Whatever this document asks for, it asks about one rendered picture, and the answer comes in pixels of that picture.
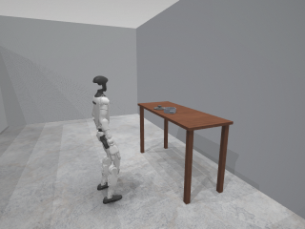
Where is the pot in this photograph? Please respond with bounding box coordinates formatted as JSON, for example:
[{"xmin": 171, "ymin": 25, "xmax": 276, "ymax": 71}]
[{"xmin": 163, "ymin": 107, "xmax": 176, "ymax": 114}]

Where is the robot right forearm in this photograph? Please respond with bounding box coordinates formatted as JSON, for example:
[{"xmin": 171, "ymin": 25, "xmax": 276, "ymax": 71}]
[{"xmin": 101, "ymin": 119, "xmax": 114, "ymax": 146}]

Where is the robot right upper arm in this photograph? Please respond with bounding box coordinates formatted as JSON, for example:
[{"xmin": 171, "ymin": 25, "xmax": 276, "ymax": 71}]
[{"xmin": 99, "ymin": 97, "xmax": 110, "ymax": 125}]

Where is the table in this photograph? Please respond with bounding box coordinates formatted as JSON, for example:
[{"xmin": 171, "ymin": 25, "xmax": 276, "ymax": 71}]
[{"xmin": 137, "ymin": 101, "xmax": 234, "ymax": 204}]

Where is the left robot thigh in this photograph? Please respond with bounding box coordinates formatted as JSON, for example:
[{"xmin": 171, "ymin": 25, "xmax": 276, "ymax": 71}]
[{"xmin": 102, "ymin": 143, "xmax": 112, "ymax": 165}]

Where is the robot left upper arm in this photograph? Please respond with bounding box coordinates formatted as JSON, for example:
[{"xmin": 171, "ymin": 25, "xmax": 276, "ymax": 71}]
[{"xmin": 91, "ymin": 105, "xmax": 94, "ymax": 117}]

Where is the right robot hand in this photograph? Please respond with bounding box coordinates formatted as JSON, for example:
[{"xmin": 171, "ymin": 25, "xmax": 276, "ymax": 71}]
[{"xmin": 109, "ymin": 144, "xmax": 121, "ymax": 163}]

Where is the left robot foot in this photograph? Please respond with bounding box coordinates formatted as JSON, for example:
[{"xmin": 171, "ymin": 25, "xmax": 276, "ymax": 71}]
[{"xmin": 97, "ymin": 182, "xmax": 109, "ymax": 191}]

